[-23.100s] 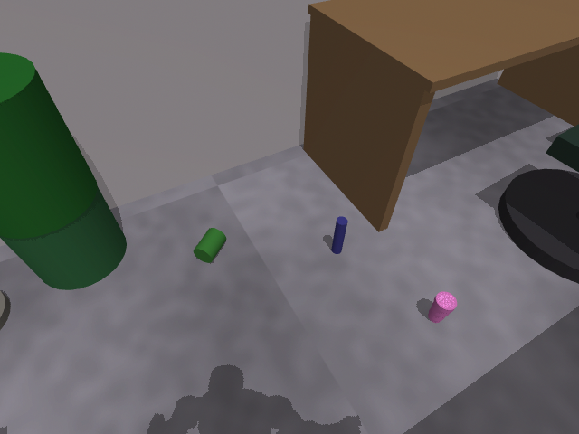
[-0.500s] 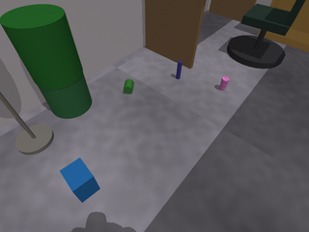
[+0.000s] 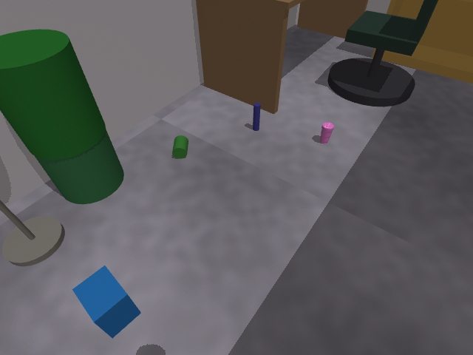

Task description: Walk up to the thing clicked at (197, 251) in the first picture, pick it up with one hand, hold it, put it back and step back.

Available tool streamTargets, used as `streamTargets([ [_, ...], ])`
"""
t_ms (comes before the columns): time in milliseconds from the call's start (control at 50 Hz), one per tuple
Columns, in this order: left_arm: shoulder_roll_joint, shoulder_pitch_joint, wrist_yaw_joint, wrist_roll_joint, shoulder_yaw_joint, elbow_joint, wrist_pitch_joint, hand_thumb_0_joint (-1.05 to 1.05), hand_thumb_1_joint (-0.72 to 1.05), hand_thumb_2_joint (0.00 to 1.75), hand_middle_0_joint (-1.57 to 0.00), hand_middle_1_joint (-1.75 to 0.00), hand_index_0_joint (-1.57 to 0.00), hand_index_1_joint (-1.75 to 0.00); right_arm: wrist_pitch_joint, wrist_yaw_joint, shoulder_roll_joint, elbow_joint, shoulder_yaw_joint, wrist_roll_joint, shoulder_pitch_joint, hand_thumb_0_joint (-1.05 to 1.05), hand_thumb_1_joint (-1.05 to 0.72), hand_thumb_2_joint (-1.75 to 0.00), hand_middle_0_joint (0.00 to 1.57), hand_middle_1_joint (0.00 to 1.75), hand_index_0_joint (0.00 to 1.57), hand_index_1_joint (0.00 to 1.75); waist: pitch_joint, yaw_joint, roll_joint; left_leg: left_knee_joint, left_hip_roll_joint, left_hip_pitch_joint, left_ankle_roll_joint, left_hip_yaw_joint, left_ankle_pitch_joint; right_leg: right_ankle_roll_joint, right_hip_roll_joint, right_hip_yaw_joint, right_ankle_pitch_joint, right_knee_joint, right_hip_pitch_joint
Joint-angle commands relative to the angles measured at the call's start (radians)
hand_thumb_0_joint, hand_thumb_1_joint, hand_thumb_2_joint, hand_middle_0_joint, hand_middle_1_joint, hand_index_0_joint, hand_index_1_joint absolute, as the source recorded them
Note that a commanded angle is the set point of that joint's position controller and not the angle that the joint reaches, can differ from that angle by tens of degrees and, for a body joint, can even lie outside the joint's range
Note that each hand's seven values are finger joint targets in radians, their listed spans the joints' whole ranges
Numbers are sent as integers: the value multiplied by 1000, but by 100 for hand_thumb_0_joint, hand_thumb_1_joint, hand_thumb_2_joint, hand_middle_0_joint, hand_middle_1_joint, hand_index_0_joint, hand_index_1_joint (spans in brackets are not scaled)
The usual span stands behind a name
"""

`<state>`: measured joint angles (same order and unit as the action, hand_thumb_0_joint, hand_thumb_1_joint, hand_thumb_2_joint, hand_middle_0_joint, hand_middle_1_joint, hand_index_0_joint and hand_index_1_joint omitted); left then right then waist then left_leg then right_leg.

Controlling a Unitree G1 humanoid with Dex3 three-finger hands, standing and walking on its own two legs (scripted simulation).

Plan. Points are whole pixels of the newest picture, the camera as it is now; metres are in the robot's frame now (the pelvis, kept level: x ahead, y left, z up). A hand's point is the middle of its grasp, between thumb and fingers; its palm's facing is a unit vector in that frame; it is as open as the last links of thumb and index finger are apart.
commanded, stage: walk up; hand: left
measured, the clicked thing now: (180, 147) +1.44 +0.34 -0.73
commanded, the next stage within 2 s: none
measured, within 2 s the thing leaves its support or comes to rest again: neither
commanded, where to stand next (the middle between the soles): +1.08 +0.08 m, yaw +3 degrees
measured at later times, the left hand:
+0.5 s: hand (89, 325) +0.24 +0.32 -0.17, palm faces +0.00 -0.94 -0.33, open 7.4 cm
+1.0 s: hand (128, 198) +0.54 +0.29 -0.12, palm faces +0.00 -0.92 -0.39, open 7.4 cm
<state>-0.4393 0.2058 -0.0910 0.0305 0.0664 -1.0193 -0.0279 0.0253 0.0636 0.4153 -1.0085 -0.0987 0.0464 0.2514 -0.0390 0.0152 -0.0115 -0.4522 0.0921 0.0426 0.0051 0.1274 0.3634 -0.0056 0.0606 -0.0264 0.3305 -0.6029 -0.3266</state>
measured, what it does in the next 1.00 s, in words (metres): walks ahead: right foot, then left foot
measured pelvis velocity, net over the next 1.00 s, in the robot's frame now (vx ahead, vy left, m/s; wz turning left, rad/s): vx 0.43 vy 0.02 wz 0.02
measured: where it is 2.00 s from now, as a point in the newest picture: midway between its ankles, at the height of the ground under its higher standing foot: (222, 226)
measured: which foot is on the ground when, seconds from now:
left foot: down 0.00-0.02, up 0.04-0.40, down 0.42-0.88, up 0.90-1.00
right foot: up 0.00-0.00, down 0.02-0.44, up 0.46-0.84, down 0.86-1.00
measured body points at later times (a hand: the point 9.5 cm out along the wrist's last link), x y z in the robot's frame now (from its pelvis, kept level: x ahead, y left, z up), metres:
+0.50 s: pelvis +0.20 +0.04 -0.02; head +0.22 +0.07 +0.43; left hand +0.24 +0.36 -0.15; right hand +0.29 -0.29 -0.10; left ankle +0.27 +0.16 -0.74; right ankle +0.09 -0.12 -0.68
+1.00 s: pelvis +0.43 +0.02 -0.01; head +0.45 +0.00 +0.44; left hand +0.53 +0.34 -0.10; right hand +0.48 -0.30 -0.14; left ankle +0.37 +0.15 -0.66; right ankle +0.49 -0.09 -0.74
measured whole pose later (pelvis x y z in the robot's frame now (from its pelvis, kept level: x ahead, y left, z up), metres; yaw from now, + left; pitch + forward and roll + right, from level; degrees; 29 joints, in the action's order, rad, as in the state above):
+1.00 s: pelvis +0.43 +0.02 -0.01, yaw +1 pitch -3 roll +0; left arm -0.38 0.20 -0.06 -0.01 0.04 -0.87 -0.09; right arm 0.04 0.04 0.42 -0.89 -0.05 0.00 0.32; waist -0.09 0.00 -0.06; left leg -1.13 0.04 0.35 0.04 -0.01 0.41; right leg -0.03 0.02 -0.07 0.23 -0.58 -0.31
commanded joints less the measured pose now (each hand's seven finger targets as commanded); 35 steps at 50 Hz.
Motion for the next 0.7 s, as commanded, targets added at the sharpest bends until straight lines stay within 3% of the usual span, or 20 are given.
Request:
streamTargets([
  [0, -274, 295, 40, 10, 104, -8, -47, 0, 90, 90, -20, -30, -20, -30, 17, -7, 124, 152, -15, -2, -162, 0, -90, -90, 20, 30, 20, 30, 60, -202, 305, -472, -42, 594, 80, 36, 357, -30, 18, 106, 200, 218, 535],
  [20, -361, 298, 52, 17, 117, 36, -59, 0, 90, 90, -20, -30, -20, -30, 14, -5, 104, 191, -1, -23, -175, 0, -90, -90, 20, 30, 20, 30, 23, -205, 369, -726, -149, 728, 36, -140, 292, -132, 292, 673, 623, 509, 406],
  [40, -374, 151, 53, 3, 99, 90, -60, 0, 90, 90, -20, -30, -20, -30, 13, -9, 198, 187, -27, -25, -186, 0, -90, -90, 20, 30, 20, 30, -74, -131, 181, -732, -67, 680, 27, -282, 174, -218, 386, 804, 710, 577, 230],
  [80, -299, 19, 56, -12, 83, 128, -67, 0, 90, 90, -20, -30, -20, -30, 23, -5, 238, 133, -36, -38, -100, 0, -90, -90, 20, 30, 20, 30, -99, -47, 76, -686, -9, 639, 22, -279, 32, -204, 285, 527, 455, 501, 213],
  [120, -247, -5, 60, -20, 70, 140, -70, 0, 90, 90, -20, -30, -20, -30, 22, 1, 227, 95, -33, -39, -16, 0, -90, -90, 20, 30, 20, 30, -75, -12, 109, -596, 2, 532, 12, -264, -43, -166, 215, 330, 276, 480, 151],
  [160, -245, -1, 60, -17, 70, 151, -83, 0, 90, 90, -20, -30, -20, -30, 18, 15, 213, 103, -36, -34, 9, 0, -90, -90, 20, 30, 20, 30, -79, -8, 118, -519, 13, 510, -8, -258, -79, -188, 213, 252, 196, 479, 135],
  [220, -268, -18, 63, -14, 82, 172, -90, 0, 90, 90, -20, -30, -20, -30, 16, 32, 212, 137, -42, -23, -26, 0, -90, -90, 20, 30, 20, 30, -96, -7, 110, -386, 37, 500, -20, -216, -100, -205, 219, 184, 212, 474, 108],
  [300, -279, -2, 55, -8, 85, 174, -87, 0, 90, 90, -20, -30, -20, -30, 25, 41, 199, 176, -42, -21, -76, 0, -90, -90, 20, 30, 20, 30, -80, -22, 89, -217, 45, 365, -7, -107, -173, -179, 182, 84, 152, 418, 75],
  [340, -275, 22, 52, -9, 81, 168, -80, 0, 90, 90, -20, -30, -20, -30, 31, 40, 191, 176, -46, -20, -76, 0, -90, -90, 20, 30, 20, 30, -64, -25, 69, -170, 15, 298, 5, -52, -167, -170, 173, 56, 23, 340, 99],
  [360, -275, 12, 52, -10, 76, 173, -77, 0, 90, 90, -20, -30, -20, -30, 35, 35, 187, 165, -50, -19, -25, 0, -90, -90, 20, 30, 20, 30, -42, 10, 56, -121, -8, 206, 15, -26, -177, -160, 170, 34, -92, 253, 85],
  [380, -245, 12, 52, -10, 63, 179, -73, 0, 90, 90, -20, -30, -20, -30, 44, 23, 213, 136, -63, -15, 83, 0, -90, -90, 20, 30, 20, 30, 19, 69, -16, -95, -43, 49, 32, -20, -142, -141, 128, -9, -280, 43, 46],
  [400, -184, 60, 56, -14, 41, 182, -66, 0, 90, 90, -20, -30, -20, -30, 55, 6, 268, 93, -85, -7, 246, 0, -90, -90, 20, 30, 20, 30, 113, 134, -192, -31, -12, -152, 79, -105, -1, -104, 41, -81, -307, -314, -65],
  [420, -104, 86, 58, -37, 26, 205, -65, 0, 90, 90, -20, -30, -20, -30, 64, -8, 378, 105, -107, -8, 293, 0, -90, -90, 20, 30, 20, 30, 115, 130, -437, 173, 271, -256, 174, -679, 120, -39, -159, -60, 136, -577, -369],
  [440, -192, 54, 73, -26, 37, 199, -65, 0, 90, 90, -20, -30, -20, -30, 66, -7, 389, 137, -111, -47, 225, 0, -90, -90, 20, 30, 20, 30, 141, 106, -267, 252, 346, -181, 269, -854, 149, -59, -103, 120, 218, -658, -354],
  [460, -226, 9, 73, -32, 31, 196, -65, 0, 90, 90, -20, -30, -20, -30, 63, -17, 346, 155, -95, -47, 156, 0, -90, -90, 20, 30, 20, 30, 86, 78, -105, 210, 309, -69, 240, -661, 128, -58, -60, 171, 128, -682, -346],
  [480, -215, 58, 69, -46, 30, 178, -63, 0, 90, 90, -20, -30, -20, -30, 63, -21, 309, 181, -74, -45, 89, 0, -90, -90, 20, 30, 20, 30, 50, 31, -115, 195, 270, -39, 218, -521, 97, -53, -25, 162, 59, -639, -335],
  [520, -206, 89, 56, -43, 30, 153, -60, 0, 90, 90, -20, -30, -20, -30, 70, -27, 254, 193, -49, -48, 56, 0, -90, -90, 20, 30, 20, 30, 10, 3, -142, 198, 222, 53, 190, -356, -84, -35, 16, 127, 10, -519, -287],
  [560, -181, 83, 41, -34, 27, 151, -50, 0, 90, 90, -20, -30, -20, -30, 80, -27, 244, 200, -43, -42, 72, 0, -90, -90, 20, 30, 20, 30, 8, 9, -137, 201, 197, 63, 189, -263, -233, -8, 14, 95, -26, -425, -249],
  [600, -167, 34, 30, -29, 25, 173, -47, 0, 90, 90, -20, -30, -20, -30, 84, -27, 259, 210, -44, -37, 79, 0, -90, -90, 20, 30, 20, 30, -27, 17, -139, 217, 210, 79, 225, -229, -239, 12, 30, 63, -30, -301, -255],
  [680, -150, -51, 10, -19, 31, 205, -47, 0, 90, 90, -20, -30, -20, -30, 87, -20, 271, 230, -45, -43, 76, 0, -90, -90, 20, 30, 20, 30, -42, 18, -141, 226, 198, 118, 215, -173, -165, -4, 47, 17, -169, -121, -188],
])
